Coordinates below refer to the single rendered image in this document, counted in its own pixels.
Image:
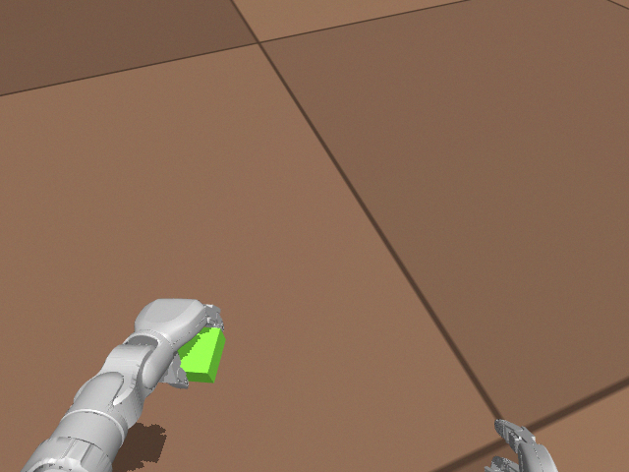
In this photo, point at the left robot arm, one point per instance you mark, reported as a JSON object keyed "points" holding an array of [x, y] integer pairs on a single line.
{"points": [[93, 429]]}

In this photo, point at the small box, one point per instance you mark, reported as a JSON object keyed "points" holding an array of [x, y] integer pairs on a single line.
{"points": [[200, 357]]}

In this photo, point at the right robot hand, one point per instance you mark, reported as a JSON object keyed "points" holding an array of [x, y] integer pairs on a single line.
{"points": [[532, 457]]}

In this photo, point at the left robot hand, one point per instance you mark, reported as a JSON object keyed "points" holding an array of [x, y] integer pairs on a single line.
{"points": [[179, 321]]}

